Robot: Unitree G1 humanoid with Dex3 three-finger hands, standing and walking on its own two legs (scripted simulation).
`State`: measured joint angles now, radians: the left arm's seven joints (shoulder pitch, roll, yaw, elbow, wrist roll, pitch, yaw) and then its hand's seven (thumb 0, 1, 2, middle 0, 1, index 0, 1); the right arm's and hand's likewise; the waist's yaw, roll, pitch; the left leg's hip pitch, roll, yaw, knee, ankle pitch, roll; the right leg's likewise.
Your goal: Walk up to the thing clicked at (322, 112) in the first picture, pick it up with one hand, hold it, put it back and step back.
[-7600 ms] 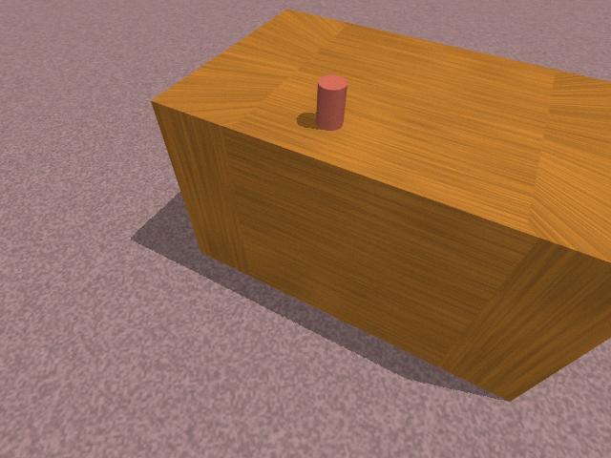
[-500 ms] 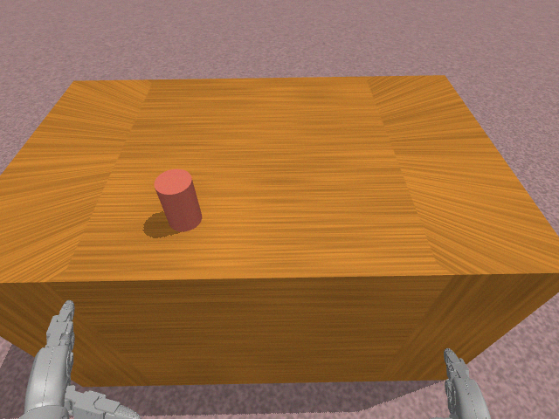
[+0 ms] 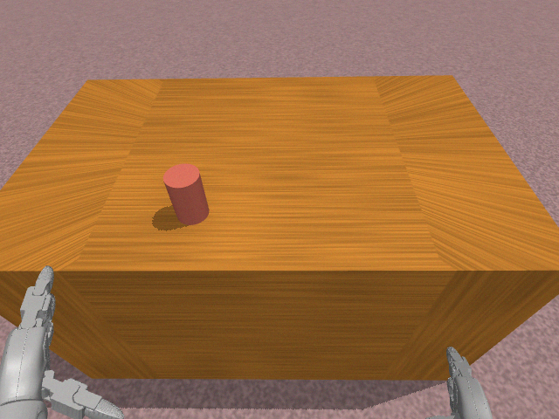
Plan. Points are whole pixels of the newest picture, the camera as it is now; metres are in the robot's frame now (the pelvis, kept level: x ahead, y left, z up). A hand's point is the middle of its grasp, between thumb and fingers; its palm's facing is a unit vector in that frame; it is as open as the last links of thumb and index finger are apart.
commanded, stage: rise first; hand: left
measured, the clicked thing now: (187, 195) +0.52 +0.21 -0.02
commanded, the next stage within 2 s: go down in 0.42 s
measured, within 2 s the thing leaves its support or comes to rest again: neither
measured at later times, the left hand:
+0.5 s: hand (73, 339) +0.19 +0.26 +0.08, palm faces +0.30 -0.86 -0.40, open 17.6 cm
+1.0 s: hand (56, 266) +0.27 +0.31 +0.10, palm faces +0.25 -0.96 -0.16, open 17.5 cm
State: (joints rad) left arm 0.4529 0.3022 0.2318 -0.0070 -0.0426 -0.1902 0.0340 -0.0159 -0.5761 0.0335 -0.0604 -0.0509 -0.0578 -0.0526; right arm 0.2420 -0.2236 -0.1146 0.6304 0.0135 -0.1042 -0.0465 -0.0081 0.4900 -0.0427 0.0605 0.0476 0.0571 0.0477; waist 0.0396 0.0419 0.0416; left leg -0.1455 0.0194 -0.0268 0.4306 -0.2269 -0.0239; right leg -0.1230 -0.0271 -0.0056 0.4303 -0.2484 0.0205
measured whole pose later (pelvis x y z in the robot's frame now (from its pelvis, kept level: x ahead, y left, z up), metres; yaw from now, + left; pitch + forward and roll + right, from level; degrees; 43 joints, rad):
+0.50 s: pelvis +0.00 +0.00 +0.00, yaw +0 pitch -3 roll +0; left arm 0.47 0.32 0.26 -0.10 -0.04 -0.26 0.02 -0.02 -0.60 0.07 -0.06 -0.06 -0.05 -0.07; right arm 0.24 -0.22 -0.12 0.65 0.02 -0.14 -0.04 -0.01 0.49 -0.06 0.06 0.05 0.06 0.05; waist 0.05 0.04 0.05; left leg -0.15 0.02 -0.03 0.43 -0.23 -0.02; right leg -0.12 -0.03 -0.01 0.43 -0.25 0.02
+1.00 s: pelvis +0.01 +0.00 -0.01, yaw +1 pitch +0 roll +0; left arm 0.01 0.43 0.47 0.35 -0.25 -0.23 -0.31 -0.02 -0.56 0.08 -0.04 -0.05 -0.04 -0.06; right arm 0.21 -0.21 -0.04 0.67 0.04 -0.13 -0.07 -0.01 0.50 -0.06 0.06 0.05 0.06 0.05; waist 0.00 0.01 -0.02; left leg -0.26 0.01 -0.05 0.54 -0.28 -0.02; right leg -0.22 -0.03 -0.02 0.52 -0.30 0.02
